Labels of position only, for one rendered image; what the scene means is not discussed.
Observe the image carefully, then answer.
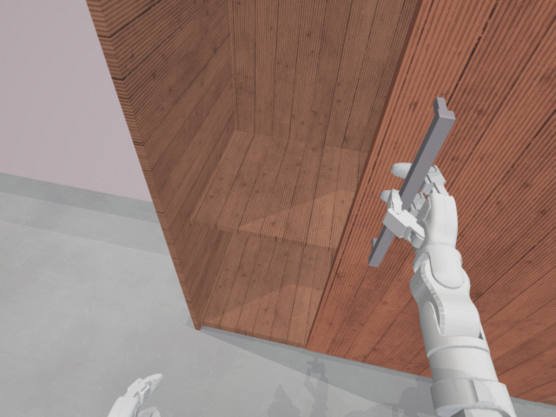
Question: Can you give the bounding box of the robot right hand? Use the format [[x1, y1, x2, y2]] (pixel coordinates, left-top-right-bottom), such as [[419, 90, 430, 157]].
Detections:
[[380, 162, 458, 255]]

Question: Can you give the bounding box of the robot right forearm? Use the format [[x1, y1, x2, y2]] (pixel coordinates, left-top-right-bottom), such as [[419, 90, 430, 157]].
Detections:
[[410, 244, 517, 417]]

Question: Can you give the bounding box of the wardrobe door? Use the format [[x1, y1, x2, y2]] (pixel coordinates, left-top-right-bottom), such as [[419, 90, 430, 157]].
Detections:
[[306, 0, 556, 402]]

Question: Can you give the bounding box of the handle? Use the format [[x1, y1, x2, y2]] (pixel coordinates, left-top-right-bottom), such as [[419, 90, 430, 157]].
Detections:
[[368, 97, 456, 267]]

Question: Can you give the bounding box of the robot left hand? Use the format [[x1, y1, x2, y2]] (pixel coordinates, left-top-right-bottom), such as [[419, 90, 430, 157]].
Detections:
[[106, 374, 163, 417]]

